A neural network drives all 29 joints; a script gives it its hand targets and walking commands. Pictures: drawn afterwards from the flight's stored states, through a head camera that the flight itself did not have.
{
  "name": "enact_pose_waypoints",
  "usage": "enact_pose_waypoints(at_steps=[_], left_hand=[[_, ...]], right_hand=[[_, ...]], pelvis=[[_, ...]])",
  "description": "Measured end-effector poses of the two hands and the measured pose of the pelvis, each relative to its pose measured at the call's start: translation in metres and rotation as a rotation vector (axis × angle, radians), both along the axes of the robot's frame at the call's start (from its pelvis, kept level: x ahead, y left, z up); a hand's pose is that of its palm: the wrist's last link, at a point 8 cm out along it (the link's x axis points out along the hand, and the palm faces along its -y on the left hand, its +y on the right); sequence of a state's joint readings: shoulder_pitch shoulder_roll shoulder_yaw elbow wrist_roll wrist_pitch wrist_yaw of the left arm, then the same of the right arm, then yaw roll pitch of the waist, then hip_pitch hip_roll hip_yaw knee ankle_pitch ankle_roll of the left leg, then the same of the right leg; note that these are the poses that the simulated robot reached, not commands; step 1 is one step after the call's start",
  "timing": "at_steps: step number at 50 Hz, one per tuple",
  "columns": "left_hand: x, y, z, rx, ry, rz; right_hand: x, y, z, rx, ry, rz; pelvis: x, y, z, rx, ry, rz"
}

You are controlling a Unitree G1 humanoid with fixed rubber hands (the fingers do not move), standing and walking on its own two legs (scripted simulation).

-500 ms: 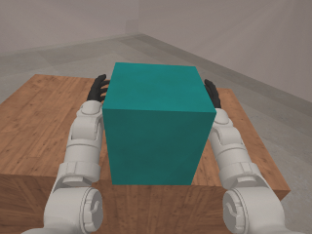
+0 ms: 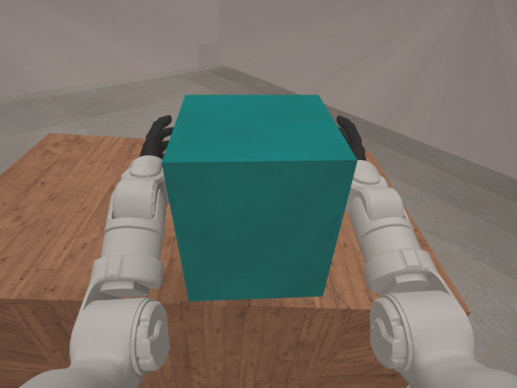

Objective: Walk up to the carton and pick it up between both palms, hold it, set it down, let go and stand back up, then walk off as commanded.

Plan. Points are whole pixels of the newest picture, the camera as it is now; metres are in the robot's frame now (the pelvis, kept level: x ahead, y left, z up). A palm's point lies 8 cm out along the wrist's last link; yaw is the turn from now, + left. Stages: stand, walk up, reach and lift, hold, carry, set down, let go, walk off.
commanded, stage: reach and lift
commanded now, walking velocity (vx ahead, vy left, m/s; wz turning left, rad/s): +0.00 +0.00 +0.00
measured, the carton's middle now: (254, 196) +0.37 +0.02 +0.18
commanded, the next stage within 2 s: hold in 0.56 s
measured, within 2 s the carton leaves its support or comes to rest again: neither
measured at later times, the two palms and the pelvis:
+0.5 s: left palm (156, 154) +0.39 +0.16 +0.24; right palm (356, 158) +0.39 -0.14 +0.25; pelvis +0.00 +0.00 +0.00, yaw +0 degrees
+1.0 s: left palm (151, 147) +0.37 +0.17 +0.26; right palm (362, 147) +0.38 -0.13 +0.27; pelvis +0.00 +0.00 +0.00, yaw +0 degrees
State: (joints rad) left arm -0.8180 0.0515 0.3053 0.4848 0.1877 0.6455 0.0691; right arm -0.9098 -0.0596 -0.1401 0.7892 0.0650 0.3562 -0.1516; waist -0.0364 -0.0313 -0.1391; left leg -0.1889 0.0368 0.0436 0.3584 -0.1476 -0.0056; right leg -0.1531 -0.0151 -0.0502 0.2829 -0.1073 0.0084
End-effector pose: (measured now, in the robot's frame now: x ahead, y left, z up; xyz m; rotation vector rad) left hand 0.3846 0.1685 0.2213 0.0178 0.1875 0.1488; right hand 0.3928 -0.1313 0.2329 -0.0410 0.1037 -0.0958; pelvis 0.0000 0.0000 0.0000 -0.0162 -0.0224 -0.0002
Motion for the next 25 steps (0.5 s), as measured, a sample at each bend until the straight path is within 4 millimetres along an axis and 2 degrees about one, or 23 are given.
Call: enact_pose_waypoints(at_steps=[14,25], left_hand=[[0.001,0.001,0.017,-0.016,-0.019,-0.007],[0.004,-0.004,0.016,-0.017,-0.004,-0.018]], right_hand=[[-0.001,0.000,0.015,-0.007,-0.019,-0.003],[-0.001,-0.004,0.014,-0.005,-0.003,-0.014]], pelvis=[[-0.001,0.000,0.000,0.000,-0.003,0.001],[0.000,0.000,0.000,0.000,-0.001,0.001]])
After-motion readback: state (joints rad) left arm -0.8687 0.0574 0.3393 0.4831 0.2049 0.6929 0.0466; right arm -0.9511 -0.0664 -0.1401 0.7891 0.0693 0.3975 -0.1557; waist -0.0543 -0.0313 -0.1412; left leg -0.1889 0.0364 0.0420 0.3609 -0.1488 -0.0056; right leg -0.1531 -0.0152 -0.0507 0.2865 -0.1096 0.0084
